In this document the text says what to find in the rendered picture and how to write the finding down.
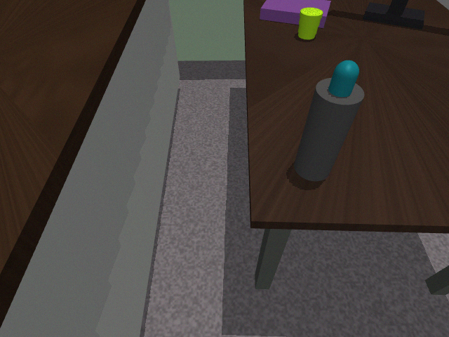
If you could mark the table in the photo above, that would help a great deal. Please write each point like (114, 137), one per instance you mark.
(392, 172)

